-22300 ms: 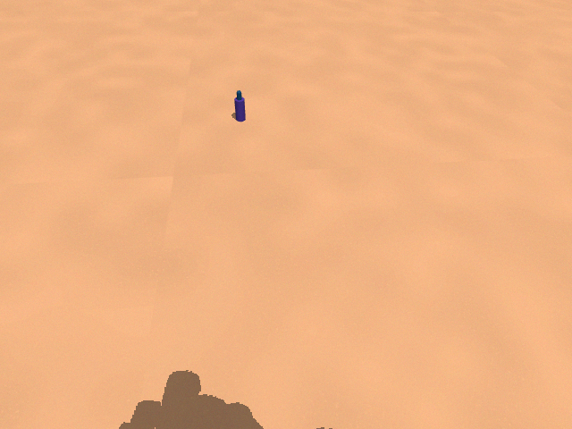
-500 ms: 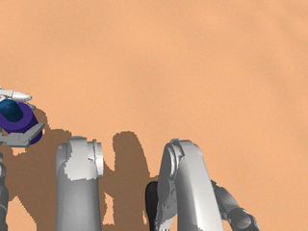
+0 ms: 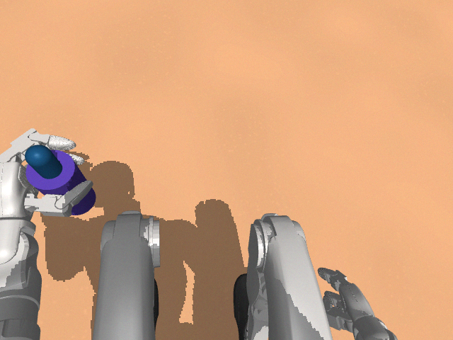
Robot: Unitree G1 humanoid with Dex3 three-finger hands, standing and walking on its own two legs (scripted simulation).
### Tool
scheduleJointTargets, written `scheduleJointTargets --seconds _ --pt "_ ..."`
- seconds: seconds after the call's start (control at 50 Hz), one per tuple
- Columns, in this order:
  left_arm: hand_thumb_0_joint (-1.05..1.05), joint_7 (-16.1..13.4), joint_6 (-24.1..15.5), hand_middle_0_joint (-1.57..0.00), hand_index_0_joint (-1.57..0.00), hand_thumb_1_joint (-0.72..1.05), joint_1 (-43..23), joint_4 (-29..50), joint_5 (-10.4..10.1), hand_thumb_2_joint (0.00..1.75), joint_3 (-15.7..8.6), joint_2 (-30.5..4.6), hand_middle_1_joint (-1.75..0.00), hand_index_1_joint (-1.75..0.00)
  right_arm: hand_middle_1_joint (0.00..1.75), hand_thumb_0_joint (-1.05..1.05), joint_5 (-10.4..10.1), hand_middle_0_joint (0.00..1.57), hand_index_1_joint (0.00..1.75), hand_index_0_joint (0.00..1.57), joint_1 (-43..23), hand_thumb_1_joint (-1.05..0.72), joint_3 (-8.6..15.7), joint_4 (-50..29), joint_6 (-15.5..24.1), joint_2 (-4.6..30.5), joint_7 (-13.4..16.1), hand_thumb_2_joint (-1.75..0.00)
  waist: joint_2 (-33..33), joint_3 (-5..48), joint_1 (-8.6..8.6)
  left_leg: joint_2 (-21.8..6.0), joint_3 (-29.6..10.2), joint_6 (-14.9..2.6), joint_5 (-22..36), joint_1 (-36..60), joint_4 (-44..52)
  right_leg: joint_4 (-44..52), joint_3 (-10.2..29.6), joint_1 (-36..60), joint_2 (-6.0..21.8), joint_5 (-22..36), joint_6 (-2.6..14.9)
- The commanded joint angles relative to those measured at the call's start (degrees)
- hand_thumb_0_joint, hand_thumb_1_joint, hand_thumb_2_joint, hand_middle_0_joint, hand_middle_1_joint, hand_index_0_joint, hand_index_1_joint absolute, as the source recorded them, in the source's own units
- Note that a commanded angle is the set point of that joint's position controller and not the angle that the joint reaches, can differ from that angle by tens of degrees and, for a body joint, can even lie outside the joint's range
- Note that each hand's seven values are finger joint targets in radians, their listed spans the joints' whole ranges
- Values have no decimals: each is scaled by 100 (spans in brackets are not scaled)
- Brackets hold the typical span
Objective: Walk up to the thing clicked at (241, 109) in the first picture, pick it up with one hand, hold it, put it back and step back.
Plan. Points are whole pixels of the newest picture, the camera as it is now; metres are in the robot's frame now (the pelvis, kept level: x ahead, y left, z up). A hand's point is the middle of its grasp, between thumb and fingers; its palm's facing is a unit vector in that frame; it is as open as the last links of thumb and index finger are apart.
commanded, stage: settle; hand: left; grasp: from the side
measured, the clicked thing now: (60, 180) +0.37 +0.27 -0.06
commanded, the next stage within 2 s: lift in 0.62 s
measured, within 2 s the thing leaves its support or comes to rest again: neither
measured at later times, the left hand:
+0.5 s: hand (52, 171) +0.37 +0.26 +0.00, palm faces +0.17 -0.98 -0.10, open 8.7 cm
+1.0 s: hand (45, 166) +0.36 +0.25 +0.03, palm faces +0.15 -0.99 -0.08, open 8.7 cm
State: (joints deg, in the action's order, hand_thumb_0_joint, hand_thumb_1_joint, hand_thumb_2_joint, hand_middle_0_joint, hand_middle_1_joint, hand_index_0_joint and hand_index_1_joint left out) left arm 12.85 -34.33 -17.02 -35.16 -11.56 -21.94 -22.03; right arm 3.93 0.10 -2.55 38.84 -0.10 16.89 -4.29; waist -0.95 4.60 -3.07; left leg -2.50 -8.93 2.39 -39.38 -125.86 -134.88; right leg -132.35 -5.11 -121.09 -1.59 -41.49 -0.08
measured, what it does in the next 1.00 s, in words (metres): rises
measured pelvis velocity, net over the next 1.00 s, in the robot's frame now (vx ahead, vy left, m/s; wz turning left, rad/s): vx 0.00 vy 0.00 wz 0.05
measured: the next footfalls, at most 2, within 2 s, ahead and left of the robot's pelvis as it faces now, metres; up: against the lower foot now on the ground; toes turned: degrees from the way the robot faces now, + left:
none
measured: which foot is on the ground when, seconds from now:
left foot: down 0.00-1.00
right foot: down 0.00-1.00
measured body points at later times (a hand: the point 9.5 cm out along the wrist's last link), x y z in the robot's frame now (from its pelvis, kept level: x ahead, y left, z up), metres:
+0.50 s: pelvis +0.00 +0.00 +0.03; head +0.20 +0.05 +0.43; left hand +0.35 +0.31 +0.00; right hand +0.18 -0.25 -0.10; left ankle +0.08 +0.14 -0.32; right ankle +0.09 -0.12 -0.32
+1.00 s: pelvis +0.00 +0.00 +0.06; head +0.19 +0.04 +0.46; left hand +0.35 +0.31 +0.04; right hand +0.18 -0.25 -0.07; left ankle +0.08 +0.14 -0.32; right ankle +0.09 -0.12 -0.32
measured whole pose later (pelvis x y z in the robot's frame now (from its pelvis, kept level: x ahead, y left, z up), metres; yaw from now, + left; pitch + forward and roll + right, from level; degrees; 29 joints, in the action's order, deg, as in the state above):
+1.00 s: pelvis +0.00 +0.00 +0.06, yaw +3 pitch +32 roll -4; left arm 14.6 -30.7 -16.7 -33.0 -11.1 -20.9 -18.9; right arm 2.1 3.5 0.3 39.2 2.5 15.6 -1.9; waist 0.1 8.6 -2.7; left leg -2.5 -5.5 1.8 -38.3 -117.8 -123.9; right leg -123.1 -2.7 -114.1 -0.8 -41.1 0.0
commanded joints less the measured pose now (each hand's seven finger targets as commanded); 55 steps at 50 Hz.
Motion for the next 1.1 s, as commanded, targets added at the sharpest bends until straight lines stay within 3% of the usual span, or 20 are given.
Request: scheduleJointTargets --seconds 0.0,0.06,0.14,0.18,0.2,0.3,0.38,0.62,0.7,0.72,0.82,0.84,0.86,0.92,1.02,1.06,1.08 --pt "0 -19 -607 -124 -125 35 -1427 1834 -240 120 -519 -1420 -133 -133 30 0 -53 20 30 20 440 -88 464 -421 161 1087 133 -89 1029 3943 126 75 504 -342 829 2642 1622 1620 -65 2006 -161 1205 206" --pt "0 -12 -554 -127 -127 33 -1349 1643 -280 123 -535 -1272 -135 -136 30 0 -84 20 30 20 446 -89 508 -430 188 1069 153 -89 884 3852 130 73 510 -347 711 2660 1699 1715 -39 1916 -156 1059 209" --pt "0 -31 -531 -127 -128 36 -1454 1775 -180 123 -569 -1410 -136 -136 30 0 -84 20 30 20 483 -89 548 -417 223 1037 181 -90 965 3961 177 74 539 -345 681 2783 1824 1795 5 1964 -146 999 222" --pt "0 -2 -524 -128 -128 38 -1503 1777 -195 126 -468 -1252 -137 -138 30 0 -93 20 30 20 476 -89 551 -442 231 1025 194 -89 1061 3863 106 84 539 -334 550 2847 1922 1845 -10 1886 -141 874 237" --pt "0 -24 -524 -129 -129 38 -1487 1801 -226 126 -591 -1327 -138 -138 30 0 -96 20 30 20 507 -89 563 -424 238 1012 196 -90 1027 3964 184 82 541 -324 610 2862 1927 1851 6 1980 -137 925 236" --pt "0 -7 -511 -129 -129 39 -1663 1839 -206 126 -473 -1246 -138 -138 30 0 -113 20 30 20 542 -90 583 -415 306 967 228 -90 930 3876 107 88 576 -354 566 2845 2017 2041 92 2036 -119 851 222" --pt "0 16 -480 -127 -127 41 -1606 1777 -164 126 -448 -1198 -137 -137 30 0 -101 20 30 20 639 -89 632 -343 319 994 233 -90 1080 4156 120 87 555 -342 948 3317 2054 1947 40 2001 -112 1207 245" --pt "0 43 -468 -126 -126 43 -1721 1610 -82 128 -432 -1186 -136 -136 30 0 -121 20 30 20 681 -88 652 -385 333 936 264 -90 912 4069 149 122 624 -350 735 3305 2302 2214 101 2173 -92 980 245" --pt "0 30 -460 -123 -124 44 -1802 1673 -124 124 -455 -1199 -132 -132 30 0 -144 20 30 20 696 -88 627 -403 349 901 271 -89 888 4157 136 132 619 -369 817 3302 2330 2258 108 2294 -88 1040 238" --pt "0 8 -441 -128 -132 36 -1695 1518 -119 116 -493 -1158 -139 -136 30 0 -147 20 30 20 695 -92 633 -412 348 899 275 -90 836 4127 146 135 596 -364 762 3335 2374 2263 84 2219 -93 983 247" --pt "0 73 -458 -123 -126 35 -1639 1743 -167 118 -476 -1220 -136 -133 30 0 -167 20 30 20 716 -92 665 -381 382 918 301 -90 935 4184 177 135 626 -349 759 3510 2482 2375 133 2346 -85 966 245" --pt "0 118 -462 -122 -126 33 -1726 1836 -198 117 -366 -1142 -135 -133 30 0 -186 20 30 20 675 -92 649 -437 386 921 310 -90 939 4091 118 137 609 -351 660 3520 2532 2402 144 2249 -77 878 252" --pt "0 115 -470 -123 -127 33 -1761 2076 -230 118 -508 -1299 -136 -134 30 0 -183 20 30 20 715 -92 664 -454 400 905 312 -90 995 4306 207 142 635 -346 740 3551 2559 2461 190 2467 -71 941 247" --pt "0 171 -382 -122 -125 32 -1675 2186 -287 118 -346 -1160 -135 -132 30 0 -220 20 30 20 691 -92 664 -449 425 913 350 -90 990 4186 153 137 632 -351 681 3652 2669 2594 222 2434 -69 878 247" --pt "0 103 -159 -121 -125 33 -1360 2550 -355 117 -423 -1175 -135 -132 30 0 -303 20 30 20 742 -91 693 -539 444 903 390 -89 1059 4402 266 137 587 -347 799 4026 2946 2787 203 2623 -63 982 263" --pt "0 87 -53 -120 -124 35 -1236 2579 -372 118 -260 -981 -134 -132 30 0 -336 20 30 20 742 -91 706 -592 451 879 412 -89 874 4226 157 131 587 -371 724 3969 3015 2980 229 2735 -56 924 229" --pt "0 48 -16 -120 -124 36 -1233 2738 -409 118 -316 -1035 -134 -131 30 0 -364 20 30 20 748 -91 705 -603 461 889 423 -89 823 4225 227 129 575 -367 751 3996 3091 3037 245 2808 -54 947 232"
